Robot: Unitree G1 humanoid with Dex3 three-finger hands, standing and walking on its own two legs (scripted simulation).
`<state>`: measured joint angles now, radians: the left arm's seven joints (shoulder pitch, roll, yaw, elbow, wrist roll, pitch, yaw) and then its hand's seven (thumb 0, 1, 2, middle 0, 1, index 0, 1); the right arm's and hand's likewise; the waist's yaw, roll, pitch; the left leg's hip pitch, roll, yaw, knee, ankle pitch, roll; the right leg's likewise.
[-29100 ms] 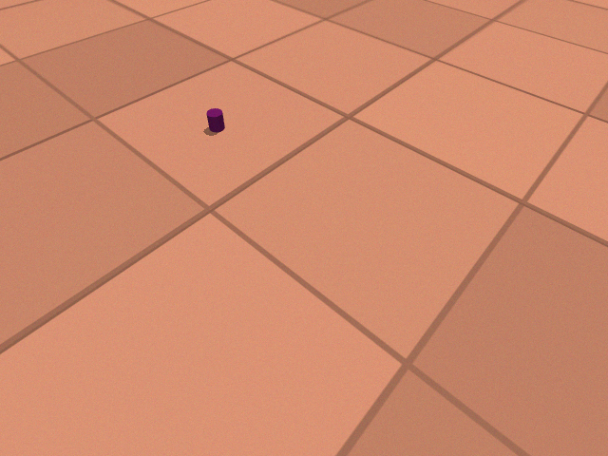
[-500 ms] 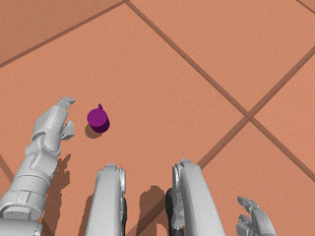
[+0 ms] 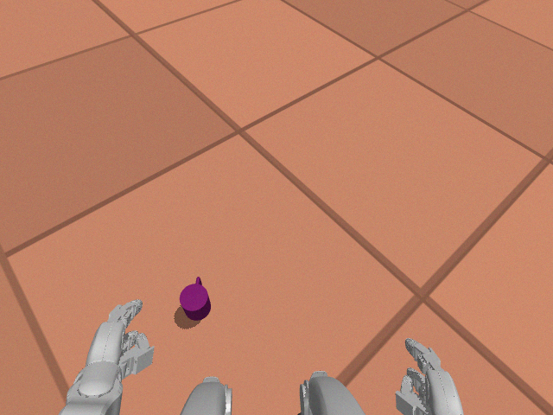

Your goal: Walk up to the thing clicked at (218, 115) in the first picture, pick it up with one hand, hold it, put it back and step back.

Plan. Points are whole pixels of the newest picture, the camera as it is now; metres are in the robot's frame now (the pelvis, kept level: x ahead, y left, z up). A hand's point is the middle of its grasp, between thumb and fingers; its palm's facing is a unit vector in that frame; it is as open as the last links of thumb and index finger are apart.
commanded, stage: home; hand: left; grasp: from above
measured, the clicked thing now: (196, 297) +0.52 +0.20 -0.63
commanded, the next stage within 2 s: none
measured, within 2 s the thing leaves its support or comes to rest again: neither
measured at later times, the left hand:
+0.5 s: hand (116, 379) +0.19 +0.19 -0.01, palm faces +0.07 -0.98 -0.19, open 7.4 cm
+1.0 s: hand (123, 374) +0.20 +0.18 -0.01, palm faces +0.06 -0.98 -0.20, open 7.4 cm
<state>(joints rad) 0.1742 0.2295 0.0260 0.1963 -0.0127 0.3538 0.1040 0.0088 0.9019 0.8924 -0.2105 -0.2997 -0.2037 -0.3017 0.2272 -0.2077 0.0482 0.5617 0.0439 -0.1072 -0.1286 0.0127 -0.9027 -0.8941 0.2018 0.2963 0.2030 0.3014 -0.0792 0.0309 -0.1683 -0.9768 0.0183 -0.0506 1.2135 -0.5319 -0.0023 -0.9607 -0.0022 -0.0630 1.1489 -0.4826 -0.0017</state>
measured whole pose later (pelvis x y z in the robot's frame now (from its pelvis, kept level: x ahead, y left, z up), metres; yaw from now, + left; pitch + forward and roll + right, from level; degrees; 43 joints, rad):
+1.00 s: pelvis +0.04 +0.00 +0.04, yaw +1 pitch +10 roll -3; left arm 0.49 0.23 0.02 -0.11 -0.06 0.43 0.03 0.01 0.91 0.89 -0.20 -0.30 -0.20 -0.30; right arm 0.30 -0.22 0.03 0.55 0.01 -0.23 -0.18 0.02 -0.90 -0.89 0.20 0.30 0.20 0.30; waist -0.04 0.04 -0.16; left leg -0.67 0.02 -0.05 0.99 -0.50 0.00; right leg -0.65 0.00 -0.06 0.92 -0.45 0.00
